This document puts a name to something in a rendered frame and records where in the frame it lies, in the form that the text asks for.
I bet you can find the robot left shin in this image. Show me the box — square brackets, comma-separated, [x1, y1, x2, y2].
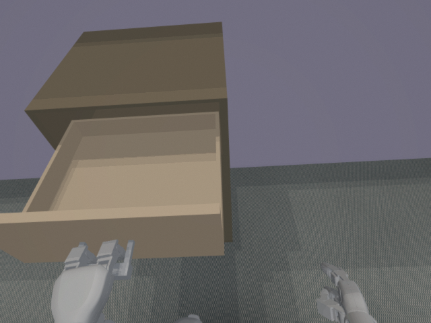
[188, 314, 200, 320]

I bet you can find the robot right hand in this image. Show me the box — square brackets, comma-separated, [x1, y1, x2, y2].
[317, 262, 369, 323]

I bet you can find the robot left hand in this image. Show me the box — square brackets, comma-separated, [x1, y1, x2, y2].
[51, 240, 126, 323]

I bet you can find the drawer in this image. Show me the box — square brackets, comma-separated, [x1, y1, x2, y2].
[0, 112, 224, 263]

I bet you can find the cabinet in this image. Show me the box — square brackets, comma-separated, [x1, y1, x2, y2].
[24, 22, 233, 242]

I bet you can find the handle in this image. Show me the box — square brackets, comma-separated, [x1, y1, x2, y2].
[78, 240, 135, 280]

